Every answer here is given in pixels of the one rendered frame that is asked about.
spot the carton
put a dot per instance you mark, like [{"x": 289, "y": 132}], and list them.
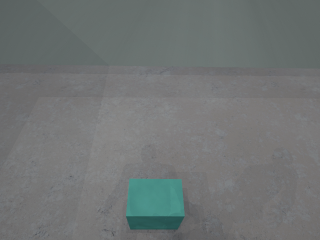
[{"x": 155, "y": 204}]

